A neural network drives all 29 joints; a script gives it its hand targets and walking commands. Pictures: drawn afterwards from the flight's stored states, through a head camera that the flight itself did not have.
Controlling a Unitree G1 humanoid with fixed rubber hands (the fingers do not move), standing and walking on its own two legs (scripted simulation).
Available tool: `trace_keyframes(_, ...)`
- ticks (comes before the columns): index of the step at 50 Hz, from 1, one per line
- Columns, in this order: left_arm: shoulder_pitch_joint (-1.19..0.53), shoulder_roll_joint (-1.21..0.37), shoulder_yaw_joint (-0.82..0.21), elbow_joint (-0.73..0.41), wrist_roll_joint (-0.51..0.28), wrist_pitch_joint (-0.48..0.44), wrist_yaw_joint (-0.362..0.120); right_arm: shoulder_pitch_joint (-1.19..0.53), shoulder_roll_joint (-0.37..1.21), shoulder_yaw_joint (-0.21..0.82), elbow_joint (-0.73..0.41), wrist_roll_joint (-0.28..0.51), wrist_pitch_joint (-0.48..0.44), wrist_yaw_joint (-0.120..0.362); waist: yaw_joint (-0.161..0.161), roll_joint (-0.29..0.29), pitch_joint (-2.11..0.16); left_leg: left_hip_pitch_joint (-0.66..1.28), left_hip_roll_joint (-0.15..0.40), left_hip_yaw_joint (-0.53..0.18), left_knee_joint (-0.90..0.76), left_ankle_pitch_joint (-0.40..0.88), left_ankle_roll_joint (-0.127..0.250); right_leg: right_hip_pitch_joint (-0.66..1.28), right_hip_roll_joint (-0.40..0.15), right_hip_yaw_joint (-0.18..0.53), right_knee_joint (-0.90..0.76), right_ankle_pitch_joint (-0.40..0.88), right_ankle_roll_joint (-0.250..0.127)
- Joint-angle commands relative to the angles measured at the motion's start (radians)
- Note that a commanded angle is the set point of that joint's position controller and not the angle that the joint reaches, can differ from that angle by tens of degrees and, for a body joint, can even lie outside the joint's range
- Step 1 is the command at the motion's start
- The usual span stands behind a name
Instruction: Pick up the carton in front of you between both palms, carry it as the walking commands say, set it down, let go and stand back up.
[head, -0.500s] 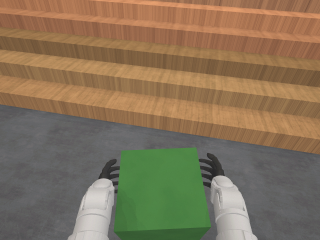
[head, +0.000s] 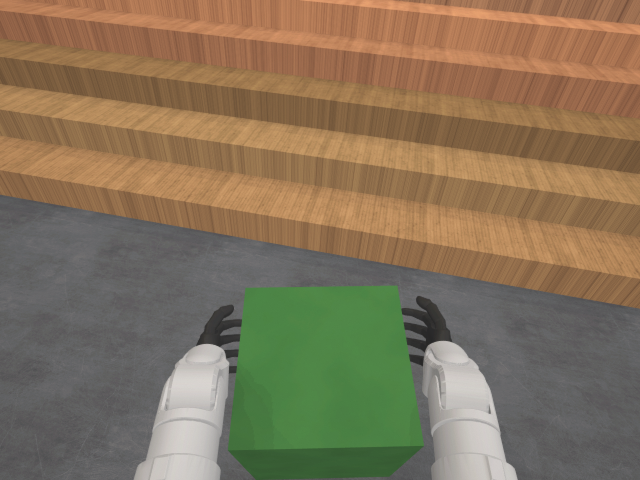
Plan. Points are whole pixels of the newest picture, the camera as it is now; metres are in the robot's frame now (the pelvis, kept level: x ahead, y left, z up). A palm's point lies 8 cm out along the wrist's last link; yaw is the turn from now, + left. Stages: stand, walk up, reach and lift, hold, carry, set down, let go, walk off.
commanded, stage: reach and lift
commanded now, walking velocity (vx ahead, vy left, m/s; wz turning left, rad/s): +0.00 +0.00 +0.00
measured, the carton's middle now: (322, 388) +0.30 +0.00 -0.06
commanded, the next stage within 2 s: hold in 0.40 s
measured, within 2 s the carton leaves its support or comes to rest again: neither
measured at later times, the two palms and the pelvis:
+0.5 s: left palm (209, 348) +0.29 +0.15 +0.04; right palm (440, 350) +0.30 -0.15 +0.05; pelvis +0.00 +0.00 +0.00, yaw +0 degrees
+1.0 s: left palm (205, 350) +0.28 +0.15 +0.05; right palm (443, 353) +0.29 -0.14 +0.06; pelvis -0.01 +0.01 +0.00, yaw +0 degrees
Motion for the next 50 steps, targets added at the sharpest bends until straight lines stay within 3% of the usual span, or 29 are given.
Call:
trace_keyframes(1,-0.638,-0.945,-0.546,-0.097,-0.298,-0.066,-0.275,-0.387,0.979,0.497,0.090,0.228,0.030,0.266,-0.022,0.023,-0.218,0.130,-0.040,0.062,-0.046,0.099,0.001,-0.028,0.031,-0.072,-0.078,0.134,-0.007)
trace_keyframes(3,-0.651,-0.956,-0.540,-0.101,-0.297,-0.060,-0.274,-0.407,0.970,0.495,0.084,0.223,0.031,0.268,-0.033,0.030,-0.229,0.138,-0.040,0.059,-0.044,0.102,-0.003,-0.028,0.031,-0.075,-0.075,0.131,-0.010)
trace_keyframes(4,-0.641,-0.954,-0.541,-0.108,-0.291,-0.058,-0.273,-0.391,0.974,0.488,0.102,0.222,0.038,0.268,-0.018,0.028,-0.218,0.140,-0.036,0.056,-0.046,0.090,-0.002,-0.037,0.027,-0.073,-0.080,0.113,-0.012)
trace_keyframes(7,-0.628,-0.964,-0.543,-0.101,-0.290,-0.048,-0.270,-0.400,0.967,0.502,0.068,0.225,0.044,0.270,-0.029,0.036,-0.223,0.146,-0.041,0.059,-0.054,0.117,-0.010,-0.020,0.031,-0.079,-0.081,0.145,-0.011)
trace_keyframes(9,-0.616,-0.954,-0.542,-0.107,-0.297,-0.043,-0.268,-0.405,0.964,0.503,0.068,0.232,0.049,0.273,-0.010,0.021,-0.216,0.133,-0.036,0.051,-0.060,0.114,-0.005,-0.012,0.038,-0.087,-0.077,0.132,-0.013)
trace_keyframes(12,-0.606,-0.972,-0.549,-0.130,-0.295,-0.039,-0.262,-0.401,0.958,0.522,0.044,0.237,0.053,0.276,-0.020,0.029,-0.222,0.153,-0.042,0.053,-0.057,0.146,-0.009,-0.014,0.037,-0.083,-0.081,0.160,-0.011)
trace_keyframes(13,-0.587,-0.963,-0.538,-0.113,-0.293,-0.033,-0.260,-0.409,0.961,0.528,0.033,0.249,0.053,0.278,-0.002,0.024,-0.215,0.151,-0.039,0.051,-0.060,0.149,-0.006,-0.014,0.039,-0.084,-0.079,0.162,-0.012)
trace_keyframes(20,-0.588,-0.962,-0.553,-0.147,-0.303,-0.016,-0.257,-0.384,0.962,0.544,0.008,0.253,0.074,0.276,-0.007,0.022,-0.213,0.157,-0.040,0.057,-0.064,0.168,-0.005,0.005,0.037,-0.073,-0.084,0.195,-0.007)
trace_keyframes(26,-0.537,-0.947,-0.624,-0.248,-0.347,0.022,-0.267,-0.344,0.977,0.618,-0.133,0.300,0.120,0.259,-0.018,0.018,-0.259,0.205,-0.051,0.047,-0.082,0.250,-0.004,0.067,0.038,-0.061,-0.101,0.313,0.003)
trace_keyframes(27,-0.500,-0.932,-0.616,-0.255,-0.340,0.034,-0.266,-0.315,0.970,0.614,-0.131,0.299,0.135,0.255,-0.008,0.007,-0.239,0.196,-0.054,0.048,-0.089,0.253,-0.005,0.080,0.039,-0.062,-0.112,0.317,0.004)
trace_keyframes(29,-0.482,-0.896,-0.590,-0.254,-0.314,0.051,-0.264,-0.276,0.941,0.580,-0.111,0.280,0.153,0.250,-0.019,0.030,-0.189,0.191,-0.050,0.049,-0.100,0.213,-0.008,0.068,0.031,-0.057,-0.129,0.274,-0.001)
trace_keyframes(30,-0.481,-0.874,-0.565,-0.223,-0.306,0.055,-0.262,-0.278,0.937,0.561,-0.075,0.274,0.162,0.248,-0.003,0.013,-0.156,0.173,-0.044,0.050,-0.107,0.191,0.000,0.059,0.034,-0.066,-0.128,0.259,0.004)
trace_keyframes(35,-0.561,-0.898,-0.543,-0.201,-0.297,0.047,-0.272,-0.371,0.944,0.546,-0.079,0.269,0.152,0.254,-0.004,0.012,-0.117,0.132,-0.043,0.065,-0.102,0.053,0.010,0.026,0.025,-0.068,-0.133,0.097,-0.001)
trace_keyframes(44,-0.643,-0.941,-0.569,-0.178,-0.323,0.032,-0.292,-0.444,0.977,0.552,-0.049,0.282,0.136,0.271,-0.015,0.005,-0.169,0.142,-0.032,0.060,-0.086,-0.006,0.012,-0.001,0.027,-0.076,-0.115,0.018,-0.010)
trace_keyframes(50,-0.632,-0.941,-0.557,-0.165,-0.309,0.040,-0.289,-0.422,0.974,0.529,-0.017,0.269,0.136,0.277,-0.019,0.022,-0.172,0.165,-0.034,0.060,-0.094,0.034,0.003,-0.014,0.032,-0.083,-0.120,0.048,-0.013)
